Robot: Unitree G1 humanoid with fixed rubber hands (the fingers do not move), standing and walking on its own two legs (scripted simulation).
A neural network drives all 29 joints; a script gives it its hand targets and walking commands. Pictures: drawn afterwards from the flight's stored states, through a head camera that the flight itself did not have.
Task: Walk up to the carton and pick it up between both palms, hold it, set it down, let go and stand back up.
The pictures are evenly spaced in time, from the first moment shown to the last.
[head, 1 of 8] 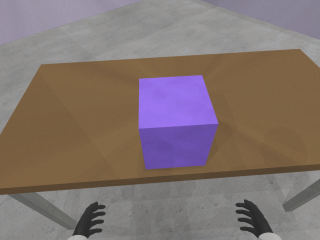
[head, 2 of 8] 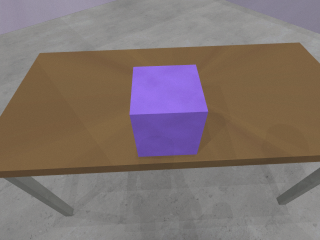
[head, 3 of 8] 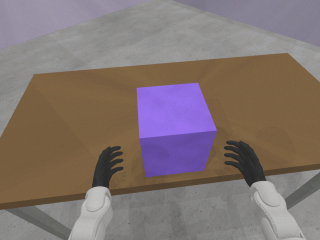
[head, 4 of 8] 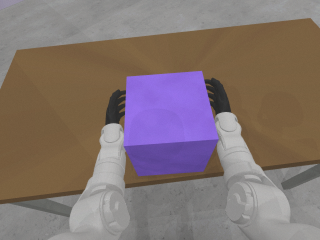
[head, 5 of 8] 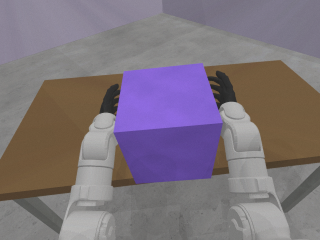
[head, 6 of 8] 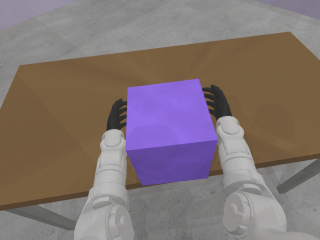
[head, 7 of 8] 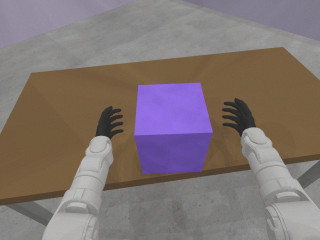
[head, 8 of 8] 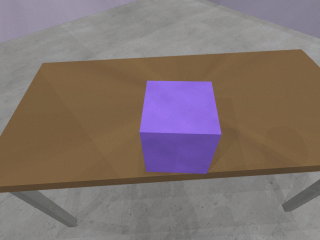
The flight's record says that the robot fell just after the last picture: no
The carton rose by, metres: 0.16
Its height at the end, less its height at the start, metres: +0.00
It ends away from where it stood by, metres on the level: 0.02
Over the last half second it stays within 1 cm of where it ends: yes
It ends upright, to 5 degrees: yes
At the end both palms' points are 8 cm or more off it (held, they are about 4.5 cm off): yes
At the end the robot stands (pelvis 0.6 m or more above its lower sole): yes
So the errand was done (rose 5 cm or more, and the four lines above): yes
